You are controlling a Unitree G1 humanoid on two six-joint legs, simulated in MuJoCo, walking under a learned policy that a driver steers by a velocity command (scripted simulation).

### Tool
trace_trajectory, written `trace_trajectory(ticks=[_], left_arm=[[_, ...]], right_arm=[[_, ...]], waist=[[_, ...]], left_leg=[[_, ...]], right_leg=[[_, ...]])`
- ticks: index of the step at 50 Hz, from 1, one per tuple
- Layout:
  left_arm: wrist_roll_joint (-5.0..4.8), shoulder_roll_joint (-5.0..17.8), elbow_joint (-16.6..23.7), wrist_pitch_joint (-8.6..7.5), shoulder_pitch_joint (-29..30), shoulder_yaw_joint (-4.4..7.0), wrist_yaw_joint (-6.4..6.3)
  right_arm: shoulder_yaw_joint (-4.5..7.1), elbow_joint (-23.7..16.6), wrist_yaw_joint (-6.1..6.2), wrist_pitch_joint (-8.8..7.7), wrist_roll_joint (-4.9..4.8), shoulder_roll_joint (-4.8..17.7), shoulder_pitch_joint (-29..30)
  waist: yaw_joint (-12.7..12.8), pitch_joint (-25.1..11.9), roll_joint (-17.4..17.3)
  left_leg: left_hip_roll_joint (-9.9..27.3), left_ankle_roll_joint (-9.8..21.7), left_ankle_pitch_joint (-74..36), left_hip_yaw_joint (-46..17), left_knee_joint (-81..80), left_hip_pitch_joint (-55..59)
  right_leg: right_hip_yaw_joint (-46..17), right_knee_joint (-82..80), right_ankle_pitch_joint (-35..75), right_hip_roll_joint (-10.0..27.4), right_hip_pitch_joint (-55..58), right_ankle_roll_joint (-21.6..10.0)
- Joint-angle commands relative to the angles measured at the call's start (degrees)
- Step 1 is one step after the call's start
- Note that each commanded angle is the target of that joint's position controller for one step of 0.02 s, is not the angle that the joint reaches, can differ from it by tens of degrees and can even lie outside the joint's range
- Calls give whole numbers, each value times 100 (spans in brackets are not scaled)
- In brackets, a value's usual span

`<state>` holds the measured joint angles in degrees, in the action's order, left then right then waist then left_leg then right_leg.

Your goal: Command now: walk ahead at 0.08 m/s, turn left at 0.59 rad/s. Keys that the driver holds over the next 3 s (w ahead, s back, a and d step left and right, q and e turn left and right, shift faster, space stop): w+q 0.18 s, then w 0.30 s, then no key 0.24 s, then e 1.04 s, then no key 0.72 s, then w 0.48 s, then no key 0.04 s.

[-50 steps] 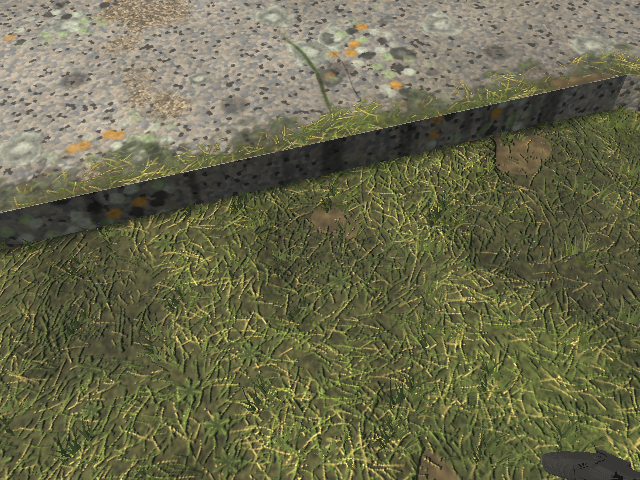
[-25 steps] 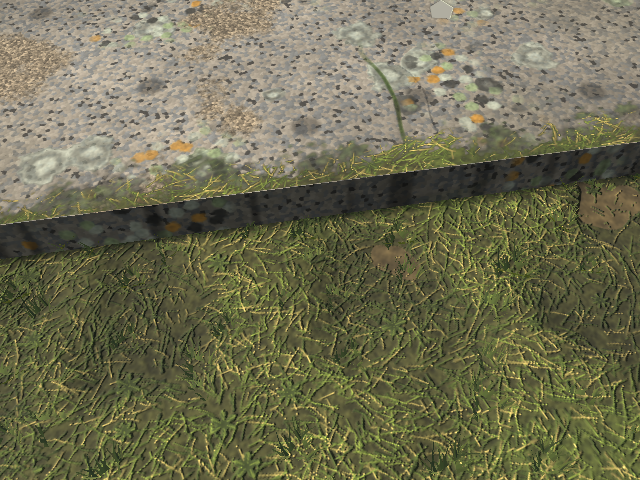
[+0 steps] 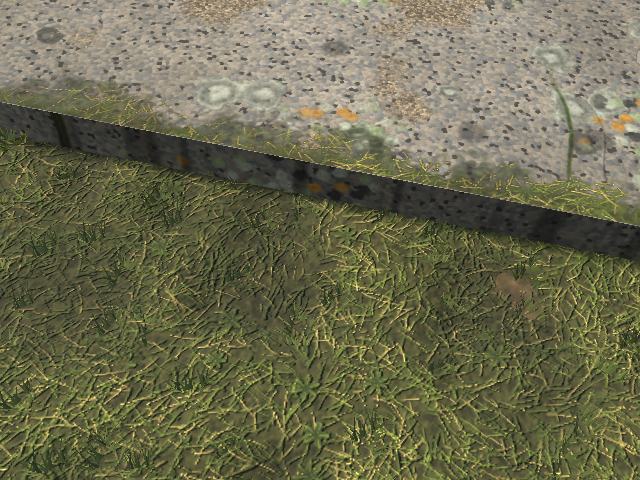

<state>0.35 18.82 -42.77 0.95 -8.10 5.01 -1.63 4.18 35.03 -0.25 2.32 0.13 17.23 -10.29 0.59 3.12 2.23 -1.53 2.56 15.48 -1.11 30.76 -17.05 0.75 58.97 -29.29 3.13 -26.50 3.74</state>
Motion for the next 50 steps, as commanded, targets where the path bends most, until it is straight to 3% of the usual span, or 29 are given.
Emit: trace_trajectory(ticks=[1,3,4,9,13,15,17,18,19,20,21,22,25,28,31,35,37,38,39,40,41,42,44,45,47,50], left_arm=[[27,639,472,-110,191,189,-44],[-37,566,501,-200,231,179,46],[-67,542,518,-255,312,170,75],[-80,369,553,-520,619,92,203],[-140,363,541,-651,580,44,313],[-172,378,517,-713,416,43,333],[-140,372,374,-760,-34,59,309],[-105,468,284,-781,-480,86,271],[-13,799,186,-792,-1056,137,220],[56,1352,-28,-764,-1586,299,284],[-44,972,-7,-777,-1441,199,315],[-86,689,38,-771,-1289,107,296],[-12,420,129,-704,-920,-34,235],[-22,464,72,-647,-835,-53,177],[-71,613,-88,-515,-977,-31,109],[-137,702,-256,-411,-1164,-22,85],[-191,706,-254,-394,-995,-18,76],[-189,614,-267,-397,-1023,-49,82],[-69,411,-188,-432,-1121,-130,97],[38,-88,-205,-448,-1858,-315,113],[-86,164,-317,-380,-1971,-270,120],[-216,660,-247,-275,-1620,-108,106],[-186,575,-175,-41,-1193,-57,-13],[-157,527,-173,100,-1234,-31,-83],[-113,350,-139,232,-1384,-34,-142],[-79,266,98,250,-1088,-40,-114]], right_arm=[[249,-293,108,-164,-158,888,-82],[198,-313,145,-195,-94,811,-170],[198,-308,160,-227,-67,828,-210],[271,-177,195,-325,-104,1073,-436],[219,-46,110,-359,-116,1010,-608],[177,6,70,-361,-108,953,-608],[95,18,50,-349,-92,750,-558],[12,5,50,-367,-68,505,-514],[-106,-95,54,-404,-53,107,-446],[-76,-378,109,-497,-194,250,-372],[56,-277,134,-550,-232,745,-375],[86,-186,102,-579,-207,807,-332],[57,-123,9,-645,-61,555,-84],[-32,-153,-8,-629,15,244,79],[-146,-181,-43,-622,-5,-43,408],[-59,-197,-135,-624,-48,190,640],[37,-88,-125,-646,7,371,298],[106,21,-76,-665,66,524,-38],[182,46,0,-681,156,880,-463],[171,15,66,-601,316,1036,-736],[82,64,46,-500,186,626,-827],[78,46,28,-429,65,630,-539],[12,49,46,-383,3,460,166],[0,55,47,-386,51,417,475],[42,126,64,-398,136,464,742],[79,251,154,-404,116,511,826]], waist=[[-121,-754,-958],[-144,-637,-1123],[-173,-541,-1145],[-317,-372,-1111],[-391,-319,-1092],[-264,-256,-1038],[26,-298,-930],[237,-427,-786],[396,-603,88],[406,-565,1357],[380,-109,880],[304,116,690],[156,156,390],[113,-35,428],[222,-277,458],[222,-356,473],[-80,-496,390],[-264,-678,228],[-397,-1206,-207],[-215,-2122,-1382],[-322,-2653,-1578],[-351,-2013,-1184],[-121,-1049,-801],[48,-794,-910],[189,-608,-1110],[132,-644,-1038]], left_leg=[[1357,1066,-648,-1862,-1380,1262],[1234,1081,933,-2102,-1774,1148],[1228,1082,1116,-2176,-1884,1152],[1126,1062,919,-2230,-1813,935],[1179,1049,1104,-2385,-1705,523],[1151,976,1231,-2487,-1586,308],[864,769,1357,-2393,-1218,-54],[645,572,1370,-2177,-681,-436],[87,225,1377,-1411,795,-1268],[-338,16,1838,-738,2273,-2522],[-36,-17,1729,-914,3082,-3125],[134,-4,1205,-894,3354,-3304],[551,-121,157,-476,3047,-2979],[464,-430,-212,-40,2305,-2329],[297,-508,-970,204,1054,-1405],[143,-304,-1563,62,179,-784],[68,-75,-1774,21,-343,-109],[64,78,-2301,53,-713,575],[782,346,-4307,-501,-493,1731],[2309,1309,-6086,-1938,-80,3397],[2651,1696,-5608,-2460,-280,3180],[2391,1521,-4331,-2103,-594,2569],[1949,1142,-2517,-1400,-1123,1372],[1762,1034,-1934,-1053,-1396,692],[1603,1071,-1490,-576,-1678,-18],[1703,1149,-1274,-254,-1746,-12]], right_leg=[[-435,488,621,25,-1234,-8],[-394,81,1154,-76,-1201,-37],[-395,-311,1277,-116,-1201,-48],[-453,-1998,1534,-316,-564,-52],[-315,-2552,1571,-324,176,-171],[-247,-2899,1695,-328,664,-315],[-149,-3337,1817,-356,1539,-462],[-466,-3444,1629,-35,2189,-597],[-1692,-3947,708,865,2994,-963],[-3956,-4702,-824,1811,3352,-1781],[-4187,-4811,-1360,1947,3183,-1940],[-3627,-4763,-1048,1685,3084,-1780],[-2309,-4896,926,1107,2619,-1501],[-1181,-4728,4253,780,2292,-1485],[-506,-4516,5247,535,2023,-1332],[-637,-4230,5020,767,2177,-1255],[-763,-3755,5056,742,2207,-1102],[-727,-3268,5135,528,2085,-956],[-594,-2401,4099,215,1556,-694],[-426,-700,930,-332,239,-290],[-785,184,-1199,-433,119,-133],[-748,773,-1151,-310,-271,-64],[-559,772,-572,-57,-533,48],[-527,603,-269,35,-198,123],[-267,434,163,-13,260,197],[-200,-178,594,140,342,111]])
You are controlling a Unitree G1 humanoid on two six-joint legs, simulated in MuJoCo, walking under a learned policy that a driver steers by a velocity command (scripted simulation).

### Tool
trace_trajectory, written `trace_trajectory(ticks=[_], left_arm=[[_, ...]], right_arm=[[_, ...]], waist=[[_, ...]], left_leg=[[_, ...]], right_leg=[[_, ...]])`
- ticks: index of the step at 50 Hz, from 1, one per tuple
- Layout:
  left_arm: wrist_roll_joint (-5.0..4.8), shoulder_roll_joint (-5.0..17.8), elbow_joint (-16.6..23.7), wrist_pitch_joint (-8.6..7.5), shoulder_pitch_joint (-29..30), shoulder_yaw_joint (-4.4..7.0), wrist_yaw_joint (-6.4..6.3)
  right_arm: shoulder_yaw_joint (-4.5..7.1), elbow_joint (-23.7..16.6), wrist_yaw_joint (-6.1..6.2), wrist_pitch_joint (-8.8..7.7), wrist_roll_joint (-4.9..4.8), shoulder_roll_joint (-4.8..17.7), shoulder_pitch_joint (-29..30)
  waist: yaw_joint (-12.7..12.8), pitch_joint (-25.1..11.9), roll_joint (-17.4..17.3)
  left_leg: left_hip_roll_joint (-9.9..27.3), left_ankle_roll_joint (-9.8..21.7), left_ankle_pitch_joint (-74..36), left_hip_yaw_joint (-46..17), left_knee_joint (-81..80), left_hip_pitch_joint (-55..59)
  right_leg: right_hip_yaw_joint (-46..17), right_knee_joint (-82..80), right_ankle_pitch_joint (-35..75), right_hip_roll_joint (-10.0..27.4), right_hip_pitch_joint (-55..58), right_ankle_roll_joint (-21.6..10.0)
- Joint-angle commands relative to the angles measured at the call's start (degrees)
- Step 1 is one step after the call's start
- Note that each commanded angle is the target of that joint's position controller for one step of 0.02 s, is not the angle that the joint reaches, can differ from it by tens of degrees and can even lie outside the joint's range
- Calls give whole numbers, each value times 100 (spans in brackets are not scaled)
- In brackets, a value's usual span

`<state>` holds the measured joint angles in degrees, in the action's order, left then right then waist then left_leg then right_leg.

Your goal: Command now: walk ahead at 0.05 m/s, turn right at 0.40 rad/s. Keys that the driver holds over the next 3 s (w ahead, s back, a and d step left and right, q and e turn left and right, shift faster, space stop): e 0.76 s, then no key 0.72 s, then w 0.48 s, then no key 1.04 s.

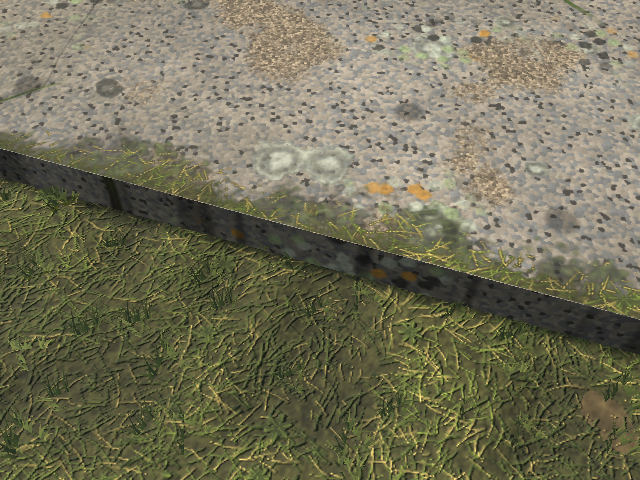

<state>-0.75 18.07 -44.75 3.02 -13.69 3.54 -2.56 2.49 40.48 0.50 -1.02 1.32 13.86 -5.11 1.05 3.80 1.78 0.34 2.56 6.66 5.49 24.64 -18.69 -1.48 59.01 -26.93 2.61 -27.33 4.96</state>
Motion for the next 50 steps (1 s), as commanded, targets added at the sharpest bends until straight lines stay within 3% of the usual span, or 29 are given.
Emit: trace_trajectory(ticks=[1,6,8,9,10,11,12,13,14,15,16,18,22,28,31,33,34,35,36,37,38,39,40,43,47,50], left_arm=[[40,311,387,37,-367,89,12],[23,461,657,36,-105,126,195],[37,460,621,32,-327,165,252],[72,555,571,24,-475,221,251],[93,881,601,10,-589,321,204],[86,1583,853,-7,-390,454,96],[291,1462,932,-144,-478,400,150],[318,1307,937,-272,-249,353,172],[190,1168,985,-337,76,340,164],[76,969,1033,-340,289,282,140],[47,864,1072,-331,367,225,103],[74,805,1124,-306,267,195,62],[30,934,1166,-238,69,262,-1],[43,1054,1315,-126,254,327,59],[-8,1034,1378,-87,421,331,91],[-91,990,1436,-49,647,319,74],[-103,883,1456,-40,635,292,53],[-18,571,1441,-44,329,211,67],[-50,674,1584,-88,223,260,67],[48,1148,1465,-129,74,397,67],[-5,1290,1336,-113,47,480,90],[3,1137,1219,-61,8,467,74],[29,984,1213,-24,39,425,65],[-31,610,1339,-31,317,275,91],[47,349,1449,-60,569,104,123],[12,441,1364,-62,431,114,140]], right_arm=[[267,-254,108,-56,-17,895,314],[351,-82,124,73,-114,1168,280],[361,-24,114,128,-223,1194,382],[340,64,114,156,-254,1064,230],[300,179,96,189,-211,830,-71],[224,-98,88,198,6,609,48],[307,-222,133,179,-12,868,669],[350,-187,141,189,-131,933,561],[388,-50,168,206,-147,959,335],[420,51,208,212,-100,1010,239],[430,95,215,203,-65,1001,192],[414,105,186,164,-118,905,121],[340,37,157,122,-162,759,355],[335,38,45,36,-211,856,306],[350,42,-27,-41,-227,912,148],[379,129,-72,-92,-215,927,-191],[432,184,-66,-100,-178,1069,-384],[506,132,-28,-66,-85,1452,-443],[540,141,-27,-27,67,1723,-315],[460,-8,-8,-52,52,1405,-129],[369,-85,34,-50,1,1103,136],[334,-108,56,-33,-65,996,282],[307,-91,78,-27,-142,954,271],[294,26,119,44,-114,1032,-76],[325,70,75,118,-141,1224,-95],[324,172,11,152,-213,1334,-203]], waist=[[36,-737,-949],[-18,-787,-829],[180,-793,-752],[203,-766,-572],[137,-585,304],[-54,-330,1936],[356,-526,1315],[156,-539,948],[-35,-530,613],[-97,-588,513],[-140,-668,538],[-150,-892,492],[24,-878,531],[71,-794,730],[11,-887,766],[-228,-947,707],[-271,-996,539],[-75,-1144,-555],[92,-756,-1822],[42,-716,-1319],[121,-630,-1009],[147,-542,-862],[65,-473,-879],[-144,-521,-990],[-294,-705,-1189],[-298,-706,-1241]], left_leg=[[1569,1162,-354,-860,-1132,217],[1835,1078,-164,-747,-953,541],[1721,791,-10,-504,-542,505],[1523,506,316,-293,-116,335],[1051,-4,1010,197,962,-166],[38,-652,2810,488,2522,-1733],[-146,-598,3202,-542,3693,-1890],[-24,-494,2720,-813,4038,-1943],[71,-456,2192,-897,4022,-1962],[109,-481,1867,-927,3953,-1989],[70,-541,1617,-905,4052,-1808],[-32,-636,1342,-916,4005,-1641],[-99,-777,1213,-1010,2805,-1599],[-262,-753,1450,-1073,1675,-722],[-317,-653,1420,-1090,1028,-363],[-306,-516,610,-979,-115,293],[19,-373,-87,-1111,-559,914],[1162,64,-741,-2120,-684,1617],[2094,1080,-1744,-3397,-776,1494],[2393,1447,-1736,-3372,-754,1276],[2020,1240,-1512,-2757,-669,1155],[1609,991,-1190,-2282,-607,1124],[1489,944,-1261,-2093,-574,1217],[1284,1055,-1785,-1604,-574,1459],[1336,1065,-1962,-1358,-483,1525],[1366,1027,-1959,-1391,-343,1357]], right_leg=[[46,-429,471,241,460,-56],[284,-1334,632,229,801,-331],[512,-2239,1108,52,1287,-543],[484,-2696,1381,-84,1613,-705],[-378,-3545,2321,332,1913,-1013],[-2638,-4098,3321,1748,2199,-2007],[-2955,-4323,3153,1913,1833,-2538],[-2451,-4293,2910,1665,1789,-2317],[-2051,-4186,2663,1342,1850,-1970],[-1860,-4111,2687,1193,1942,-1751],[-1696,-4051,3083,1067,1895,-1701],[-1588,-3955,3592,951,2080,-1737],[-1784,-3838,3397,874,2469,-1768],[-2374,-3722,3180,772,1976,-1844],[-2729,-3517,3584,691,2061,-1776],[-2740,-3264,3431,450,1906,-1526],[-2589,-3036,2759,216,1515,-1267],[-1874,-1973,1008,-359,771,-925],[-892,-953,-1058,-1169,-446,-579],[-908,253,-1018,-692,-568,-334],[-865,665,-610,-585,-553,-253],[-816,833,-302,-557,-555,-150],[-821,993,-47,-568,-716,-67],[-514,487,169,-571,-619,56],[-155,-1126,112,-274,225,60],[140,-2291,518,-321,947,-30]])
Over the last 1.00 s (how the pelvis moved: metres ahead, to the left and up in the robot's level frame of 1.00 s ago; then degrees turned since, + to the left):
0.26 0.04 0.00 6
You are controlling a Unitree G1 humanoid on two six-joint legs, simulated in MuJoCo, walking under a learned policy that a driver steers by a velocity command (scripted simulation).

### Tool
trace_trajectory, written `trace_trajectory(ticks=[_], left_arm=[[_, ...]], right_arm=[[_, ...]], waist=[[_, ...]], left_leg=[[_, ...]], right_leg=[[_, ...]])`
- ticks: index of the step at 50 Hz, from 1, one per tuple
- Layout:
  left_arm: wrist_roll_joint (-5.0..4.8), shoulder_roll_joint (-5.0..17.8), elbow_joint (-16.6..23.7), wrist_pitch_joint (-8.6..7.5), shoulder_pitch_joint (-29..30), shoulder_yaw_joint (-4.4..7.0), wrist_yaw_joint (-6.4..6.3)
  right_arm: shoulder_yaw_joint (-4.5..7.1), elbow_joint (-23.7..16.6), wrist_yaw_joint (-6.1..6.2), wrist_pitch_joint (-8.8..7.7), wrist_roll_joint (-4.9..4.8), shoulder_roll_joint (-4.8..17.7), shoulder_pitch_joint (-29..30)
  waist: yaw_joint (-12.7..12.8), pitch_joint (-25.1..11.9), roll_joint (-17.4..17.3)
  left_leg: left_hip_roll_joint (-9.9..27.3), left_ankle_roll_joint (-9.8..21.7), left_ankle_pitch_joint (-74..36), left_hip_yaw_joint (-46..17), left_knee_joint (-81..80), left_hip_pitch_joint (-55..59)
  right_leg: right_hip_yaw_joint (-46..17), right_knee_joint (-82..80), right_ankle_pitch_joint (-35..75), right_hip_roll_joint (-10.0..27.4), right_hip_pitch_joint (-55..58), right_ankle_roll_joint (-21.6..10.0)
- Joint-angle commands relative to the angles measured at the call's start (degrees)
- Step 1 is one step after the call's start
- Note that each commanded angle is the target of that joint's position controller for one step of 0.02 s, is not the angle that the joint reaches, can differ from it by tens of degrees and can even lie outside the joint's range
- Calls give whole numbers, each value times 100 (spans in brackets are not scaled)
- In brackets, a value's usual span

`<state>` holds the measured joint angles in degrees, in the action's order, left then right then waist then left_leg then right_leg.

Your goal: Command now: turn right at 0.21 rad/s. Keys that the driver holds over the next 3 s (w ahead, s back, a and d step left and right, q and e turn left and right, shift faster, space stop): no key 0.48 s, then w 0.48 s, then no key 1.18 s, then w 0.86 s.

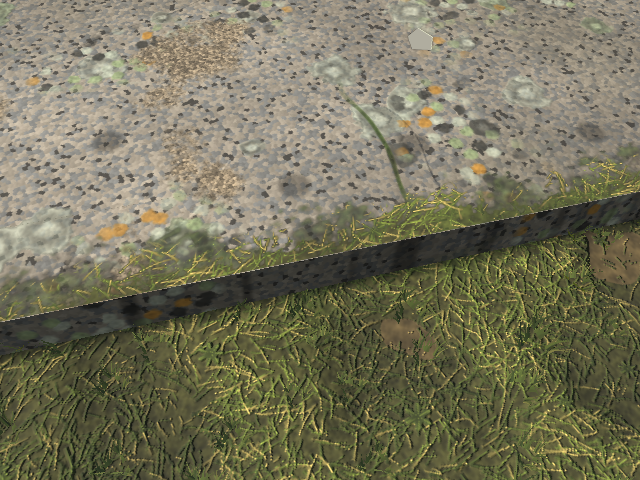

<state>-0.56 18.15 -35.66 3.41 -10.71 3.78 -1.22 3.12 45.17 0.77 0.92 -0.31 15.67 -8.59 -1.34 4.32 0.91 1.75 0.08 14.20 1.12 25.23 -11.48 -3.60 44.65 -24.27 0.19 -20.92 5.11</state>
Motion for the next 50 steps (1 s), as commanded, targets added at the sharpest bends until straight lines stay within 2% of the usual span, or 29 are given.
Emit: trace_trajectory(ticks=[1,2,3,4,5,6,7,8,9,11,17,24,25,27,28,29,30,32,33,35,36,37,38,39,40,42,44,46,50], left_arm=[[-1,414,356,-103,-56,95,12],[22,416,259,-109,-223,100,17],[54,587,297,-106,-205,119,-9],[106,1008,371,-86,-336,181,-77],[217,808,351,-116,38,90,-28],[206,468,436,-190,327,14,41],[221,333,352,-248,373,-32,67],[219,422,320,-286,362,-15,76],[196,476,288,-320,325,-7,88],[203,394,206,-342,183,-56,85],[162,348,89,-325,188,-63,58],[147,301,-183,-337,170,-49,65],[139,311,-261,-327,84,-39,51],[86,541,-348,-281,-95,48,18],[69,659,-401,-280,-264,83,11],[41,767,-461,-306,-424,114,4],[22,802,-516,-363,-544,128,-9],[-5,730,-540,-489,-511,126,-19],[-51,696,-502,-511,-360,121,-15],[-125,694,-366,-477,208,115,-4],[-65,521,-333,-478,279,71,2],[23,74,-244,-515,368,-64,38],[-41,49,88,-614,485,-65,1],[-193,391,-10,-700,298,25,-12],[-246,470,-120,-769,94,46,35],[-108,477,-242,-848,124,82,87],[-24,356,-247,-860,251,77,180],[-10,153,-177,-836,426,24,244],[-34,-165,115,-878,1274,-124,313]], right_arm=[[233,-271,-25,-39,-93,1123,190],[183,-214,-29,-54,-132,1022,144],[107,-104,-52,-119,-87,850,-133],[-18,-172,-106,-205,179,545,-287],[-60,-191,-86,-228,144,388,-233],[-20,-152,-45,-198,135,667,-16],[-18,-137,-41,-191,130,682,85],[-23,-66,-17,-162,124,689,82],[0,-31,2,-128,135,820,17],[-10,60,-6,-143,101,803,-17],[-26,382,18,-171,82,769,-149],[-22,654,95,-151,70,797,-213],[-30,714,105,-144,63,757,-285],[-28,722,122,-151,2,712,-223],[-39,635,116,-189,-18,666,-76],[-45,524,98,-256,-50,648,92],[-42,442,66,-341,-90,656,207],[-18,412,-45,-500,-182,699,155],[-23,458,-109,-566,-198,681,44],[-2,888,-195,-647,-145,609,-774],[50,1161,-205,-638,-72,666,-1301],[126,1305,-178,-638,-32,950,-1958],[262,1245,-233,-678,-4,1658,-2236],[157,1096,-229,-734,40,1326,-1808],[79,951,-191,-764,-5,1001,-1438],[30,828,-181,-749,-15,867,-1169],[-62,842,-179,-686,36,622,-1339],[-74,881,-141,-630,32,659,-1544],[-100,843,3,-512,63,780,-1561]], waist=[[69,-739,-1085],[176,-707,-987],[136,-794,-697],[-32,-1215,449],[-148,-1136,1147],[-35,-920,755],[-40,-852,724],[1,-760,743],[39,-578,734],[43,-450,491],[63,-514,112],[36,-528,12],[41,-644,62],[174,-429,347],[276,-183,609],[348,74,841],[378,237,989],[279,261,1034],[170,207,899],[-322,-90,587],[-498,-247,350],[-674,-453,-597],[-696,-355,-1876],[-482,-27,-1180],[-294,291,-893],[-182,308,-640],[-196,112,-698],[-237,-12,-639],[-376,252,-544]], left_leg=[[1166,1178,-2605,-907,-270,520],[1075,986,-2359,-845,-150,305],[935,592,-1827,-747,-36,-102],[490,107,-459,-306,731,-632],[197,-188,852,-123,510,-566],[210,-331,637,-131,447,-296],[186,-345,94,-129,250,-229],[182,-358,-279,-132,143,-119],[215,-370,-465,-174,91,-94],[223,-339,-591,-179,9,-6],[243,-372,-768,-175,-149,105],[261,-379,-816,-165,-203,248],[171,-370,-431,-44,-130,270],[-113,-297,664,290,465,-243],[-187,-234,959,333,877,-725],[-173,-122,1145,259,1220,-1124],[-39,25,1310,36,1583,-1371],[209,332,1714,-248,1843,-1731],[253,454,1656,-233,1487,-1534],[-50,521,162,206,217,237],[-177,421,-185,160,96,1114],[730,612,602,-1159,-538,1850],[2012,1463,1698,-3734,-1557,2053],[2235,1728,2307,-4095,-1739,1746],[1993,1538,2323,-3526,-1710,1699],[1579,1162,1120,-2529,-1724,1744],[1193,955,-450,-1646,-1715,1651],[1044,971,-1708,-1138,-1672,1664],[677,804,-2809,-389,-1775,902]], right_leg=[[436,-1575,797,-126,680,-146],[471,-2416,1480,-170,1186,-302],[59,-2662,2244,107,1867,-471],[-1069,-2353,4141,1151,2627,-795],[-1345,-2270,3836,1559,1810,-1486],[-1194,-2376,2909,1262,1478,-1545],[-971,-2378,2247,964,1424,-1304],[-822,-2360,1900,754,1328,-1118],[-805,-2410,1777,685,1147,-1026],[-698,-2334,1909,557,1070,-905],[-560,-2182,2379,442,1224,-916],[-440,-2194,2433,336,1189,-889],[-416,-2261,1800,289,1233,-910],[-790,-2627,-528,415,1100,-1160],[-1317,-2981,-1552,728,1025,-1377],[-1880,-3301,-2076,1084,943,-1608],[-2316,-3494,-2113,1374,859,-1779],[-2489,-3518,-1638,1637,1085,-1876],[-2262,-3454,-1341,1584,1082,-1794],[-1257,-3039,-556,1020,256,-1450],[-786,-2432,-239,650,-242,-1251],[-52,-841,-47,90,-969,-870],[295,721,-865,-464,-2119,-607],[-254,1647,-960,-118,-2514,-670],[-362,1905,-281,139,-2820,-765],[-149,1753,684,455,-2916,-800],[91,1460,1282,545,-2534,-710],[320,1153,1604,511,-2468,-562],[719,-585,2498,241,-1630,-422]])
Over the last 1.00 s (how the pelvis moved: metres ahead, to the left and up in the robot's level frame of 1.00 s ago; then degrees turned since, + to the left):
0.04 -0.02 0.01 -31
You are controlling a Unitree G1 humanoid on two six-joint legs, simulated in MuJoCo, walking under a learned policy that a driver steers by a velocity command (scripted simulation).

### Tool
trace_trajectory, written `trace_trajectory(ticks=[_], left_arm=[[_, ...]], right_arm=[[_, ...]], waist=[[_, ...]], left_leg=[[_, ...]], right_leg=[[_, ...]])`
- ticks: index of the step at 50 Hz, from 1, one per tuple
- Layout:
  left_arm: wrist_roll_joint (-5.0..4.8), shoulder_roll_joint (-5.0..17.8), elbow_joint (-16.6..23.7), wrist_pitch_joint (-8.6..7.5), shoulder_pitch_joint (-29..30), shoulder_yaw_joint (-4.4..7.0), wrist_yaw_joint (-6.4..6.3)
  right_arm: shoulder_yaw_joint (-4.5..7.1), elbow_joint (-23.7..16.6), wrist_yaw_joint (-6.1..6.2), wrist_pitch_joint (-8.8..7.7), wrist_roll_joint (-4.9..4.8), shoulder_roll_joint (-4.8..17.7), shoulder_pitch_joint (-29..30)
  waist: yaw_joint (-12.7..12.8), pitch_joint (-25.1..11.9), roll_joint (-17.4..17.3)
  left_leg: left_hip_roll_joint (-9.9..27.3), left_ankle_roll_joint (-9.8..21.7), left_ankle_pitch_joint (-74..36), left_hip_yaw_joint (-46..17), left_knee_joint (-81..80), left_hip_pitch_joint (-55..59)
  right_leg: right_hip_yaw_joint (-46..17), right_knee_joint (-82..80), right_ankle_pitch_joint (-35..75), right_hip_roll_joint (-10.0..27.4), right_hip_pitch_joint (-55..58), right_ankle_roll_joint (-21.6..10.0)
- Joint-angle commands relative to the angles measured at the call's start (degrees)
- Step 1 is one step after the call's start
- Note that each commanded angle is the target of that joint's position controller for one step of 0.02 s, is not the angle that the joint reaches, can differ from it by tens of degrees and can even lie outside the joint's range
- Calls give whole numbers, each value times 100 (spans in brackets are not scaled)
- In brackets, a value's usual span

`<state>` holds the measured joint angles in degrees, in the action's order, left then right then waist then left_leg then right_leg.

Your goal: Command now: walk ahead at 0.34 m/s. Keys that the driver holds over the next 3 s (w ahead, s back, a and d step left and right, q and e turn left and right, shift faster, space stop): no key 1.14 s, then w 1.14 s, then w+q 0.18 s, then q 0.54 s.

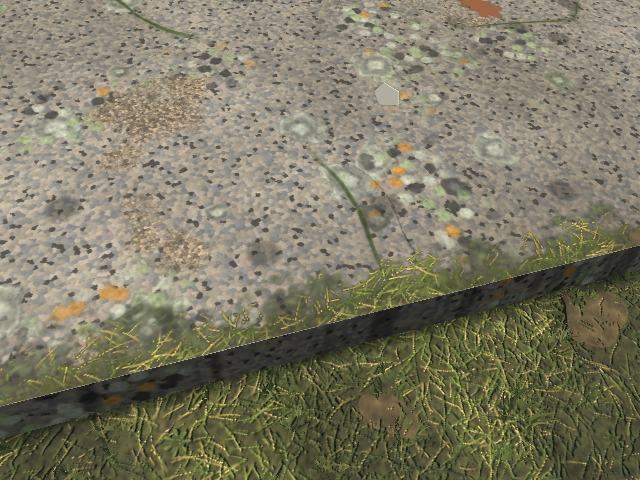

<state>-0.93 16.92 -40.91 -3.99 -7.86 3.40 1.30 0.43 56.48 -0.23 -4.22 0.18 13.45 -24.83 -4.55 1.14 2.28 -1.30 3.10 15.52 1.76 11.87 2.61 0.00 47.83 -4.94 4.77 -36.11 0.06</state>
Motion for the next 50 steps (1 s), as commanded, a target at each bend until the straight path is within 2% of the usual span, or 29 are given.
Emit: trace_trajectory(ticks=[1,3,5,6,7,8,9,10,11,12,13,14,15,17,19,20,22,24,25,26,27,28,29,30,32,36,43,50], left_arm=[[7,-66,696,-159,1182,-101,94],[-17,-9,754,-178,1330,-86,154],[-14,164,731,-190,1211,-34,180],[22,331,635,-197,924,26,168],[70,506,441,-206,383,101,139],[95,674,181,-218,-346,181,95],[217,959,16,-196,-988,224,10],[307,1201,-53,-111,-1039,202,-8],[229,725,-58,-47,-1221,133,19],[93,618,-11,-18,-582,88,12],[41,402,-7,-12,-36,21,-13],[60,246,-26,-31,263,-48,-16],[142,275,-90,-44,442,-35,-10],[260,287,-209,-47,717,-29,21],[275,372,-340,-42,674,-6,-10],[243,440,-385,-7,646,12,-39],[155,501,-454,91,731,10,-99],[141,237,-586,140,658,-100,-129],[168,113,-694,155,484,-157,-126],[164,176,-737,181,142,-122,-143],[190,191,-798,213,166,-123,-190],[190,219,-842,232,154,-114,-227],[192,219,-924,248,65,-114,-254],[200,282,-998,264,-8,-103,-272],[168,343,-1132,251,-26,-98,-256],[115,339,-1302,208,104,-104,-239],[83,411,-1631,334,115,-88,-307],[81,500,-1849,405,228,-73,-350]], right_arm=[[173,-240,133,27,19,1045,-101],[189,-168,152,63,-9,1102,-284],[217,-190,160,77,-51,1129,-155],[245,-232,169,81,-54,1171,-25],[276,-296,177,102,-53,1210,142],[277,-348,164,125,-41,1198,262],[223,-477,157,106,61,1051,142],[-7,-359,65,92,170,246,-1036],[100,-85,15,69,-34,722,-1150],[227,-328,13,84,-191,1089,-390],[219,-480,83,126,-176,986,113],[233,-490,156,207,-103,896,263],[231,-502,209,308,-48,793,173],[177,-464,278,437,-7,523,-6],[139,-525,317,494,60,477,121],[151,-544,311,520,63,539,204],[191,-533,281,559,78,615,297],[225,-610,268,570,185,677,476],[221,-727,288,557,201,769,624],[309,-811,328,540,141,1215,971],[274,-771,307,477,129,1029,1191],[201,-759,280,396,163,770,1332],[174,-724,245,317,174,683,1418],[164,-700,214,248,145,656,1448],[169,-615,193,165,75,710,1246],[185,-520,200,162,34,793,1159],[188,-390,165,237,16,777,1272],[186,-242,160,277,22,786,1341]], waist=[[-124,579,-725],[-105,516,-832],[134,360,-965],[353,151,-1030],[652,-179,-1058],[1047,-608,-893],[1207,-1330,-427],[562,-2384,1219],[861,-3058,777],[785,-1965,432],[622,-1174,56],[456,-748,-137],[265,-594,49],[39,-478,313],[89,-647,456],[135,-739,431],[75,-666,360],[50,-363,302],[97,-54,91],[498,244,-628],[552,311,-1056],[598,337,-1192],[655,277,-1208],[664,214,-1132],[551,20,-672],[438,-331,-372],[457,-409,-240],[483,-321,-268]], left_leg=[[968,474,-3205,-375,-406,-597],[1075,465,-3504,-352,-221,-478],[1224,385,-3980,-404,109,-212],[1273,315,-4465,-452,418,-41],[1242,242,-5013,-450,960,77],[1013,88,-5120,-307,1863,-38],[753,-98,-3676,-288,3147,-1069],[-124,-432,1667,-295,5412,-2872],[-253,-487,2467,-1132,6269,-3031],[83,-484,2117,-970,6336,-3360],[328,-529,1710,-709,6020,-3432],[505,-597,1415,-676,5659,-3184],[639,-634,1173,-683,5228,-2627],[579,-694,1211,-475,4250,-1850],[565,-697,1019,-408,3446,-1552],[558,-659,555,-377,3113,-1374],[435,-543,-426,-224,2448,-848],[425,-374,-398,-253,2044,-554],[684,-232,-313,-570,1421,-751],[917,-17,772,-900,999,-1629],[829,40,1800,-933,645,-2483],[765,-63,1927,-912,462,-2728],[726,-176,1611,-863,464,-2740],[672,-247,1157,-792,572,-2590],[585,-295,152,-641,889,-2030],[536,-183,-1283,-524,1205,-1412],[496,-115,-2055,-447,1201,-1214],[456,-114,-2033,-396,1105,-1190]], right_leg=[[472,-1211,779,-336,179,91],[427,-1587,1033,-464,542,19],[228,-1850,1030,-528,831,-187],[175,-1881,912,-601,1125,-309],[191,-1923,849,-704,1656,-447],[242,-2288,1414,-708,2564,-611],[-456,-1840,3226,75,4223,-890],[-2415,-1481,5017,1846,6204,-2082],[-3216,-2037,3864,1933,6009,-2339],[-2465,-2438,2884,1603,4973,-2032],[-1936,-2743,2233,1284,4040,-1739],[-1587,-3005,1955,1108,3168,-1597],[-1288,-3224,1642,918,2430,-1472],[-768,-3392,1493,637,1540,-1391],[-674,-3395,1109,625,1478,-1442],[-714,-3456,452,645,1453,-1412],[-701,-3534,-1322,543,1081,-1178],[-657,-3488,-2693,304,668,-716],[-559,-3287,-2939,101,643,-418],[-191,-2993,-2541,-285,1025,-155],[9,-2652,-1800,-409,1895,-21],[36,-2439,-1317,-426,2293,-3],[26,-2375,-1000,-391,2520,-40],[-28,-2395,-805,-334,2570,-87],[-107,-2438,-533,-272,2423,-194],[-106,-2370,276,-229,2511,-151],[-105,-2278,786,-200,2810,-122],[-116,-2311,771,-176,2893,-114]])
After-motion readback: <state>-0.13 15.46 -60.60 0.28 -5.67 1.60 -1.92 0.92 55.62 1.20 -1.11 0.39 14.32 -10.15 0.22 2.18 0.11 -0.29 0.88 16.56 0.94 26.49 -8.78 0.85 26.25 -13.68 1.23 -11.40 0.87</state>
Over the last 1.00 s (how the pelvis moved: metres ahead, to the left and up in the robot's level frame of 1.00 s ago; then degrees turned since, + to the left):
0.14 0.01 0.00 0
